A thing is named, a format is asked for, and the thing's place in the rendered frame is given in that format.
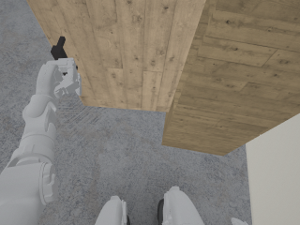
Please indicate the left robot forearm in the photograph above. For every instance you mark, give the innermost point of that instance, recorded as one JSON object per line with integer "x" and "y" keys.
{"x": 39, "y": 136}

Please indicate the right robot shin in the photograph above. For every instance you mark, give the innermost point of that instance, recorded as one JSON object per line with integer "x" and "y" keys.
{"x": 168, "y": 220}

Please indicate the left robot hand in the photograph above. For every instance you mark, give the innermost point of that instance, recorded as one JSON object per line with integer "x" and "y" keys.
{"x": 51, "y": 83}

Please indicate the left robot upper arm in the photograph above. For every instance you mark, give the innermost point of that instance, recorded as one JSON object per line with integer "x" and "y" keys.
{"x": 25, "y": 191}

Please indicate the handle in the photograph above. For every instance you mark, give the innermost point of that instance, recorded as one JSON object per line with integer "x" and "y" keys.
{"x": 58, "y": 51}

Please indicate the cupboard door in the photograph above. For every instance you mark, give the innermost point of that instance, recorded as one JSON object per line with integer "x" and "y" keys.
{"x": 130, "y": 53}

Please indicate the left robot thigh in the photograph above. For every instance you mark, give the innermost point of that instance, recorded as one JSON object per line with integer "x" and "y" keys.
{"x": 114, "y": 212}

